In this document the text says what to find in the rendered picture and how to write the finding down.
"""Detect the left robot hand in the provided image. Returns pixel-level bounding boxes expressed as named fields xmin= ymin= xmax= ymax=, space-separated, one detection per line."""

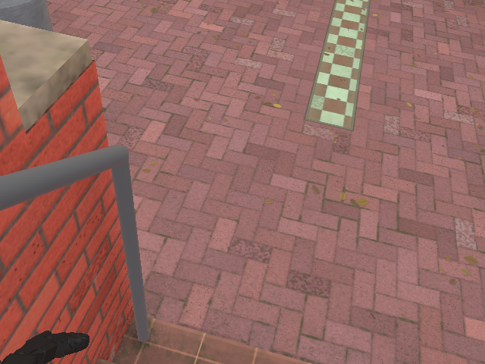
xmin=0 ymin=331 xmax=89 ymax=364

